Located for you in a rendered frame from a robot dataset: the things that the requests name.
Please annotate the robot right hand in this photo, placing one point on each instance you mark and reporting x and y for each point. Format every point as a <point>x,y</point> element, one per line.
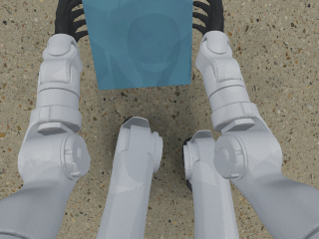
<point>214,21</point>

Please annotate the right robot upper arm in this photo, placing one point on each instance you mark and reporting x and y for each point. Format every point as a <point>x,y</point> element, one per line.
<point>252,161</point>

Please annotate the right robot forearm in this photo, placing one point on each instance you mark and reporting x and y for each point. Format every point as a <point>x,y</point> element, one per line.
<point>226,91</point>

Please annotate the carton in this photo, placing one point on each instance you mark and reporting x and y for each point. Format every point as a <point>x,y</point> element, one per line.
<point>140,43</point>

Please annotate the left robot upper arm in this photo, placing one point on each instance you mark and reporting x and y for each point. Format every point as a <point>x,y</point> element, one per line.
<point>50,166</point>

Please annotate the right robot shin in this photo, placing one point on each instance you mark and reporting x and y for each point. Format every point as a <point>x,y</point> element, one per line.
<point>202,134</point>

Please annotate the left robot forearm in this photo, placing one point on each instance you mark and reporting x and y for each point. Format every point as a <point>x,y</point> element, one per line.
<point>58,90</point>

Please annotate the robot left thigh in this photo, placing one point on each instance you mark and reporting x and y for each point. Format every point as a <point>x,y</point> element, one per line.
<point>126,208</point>

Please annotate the robot left hand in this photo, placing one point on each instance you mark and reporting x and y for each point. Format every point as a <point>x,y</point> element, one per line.
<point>64,22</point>

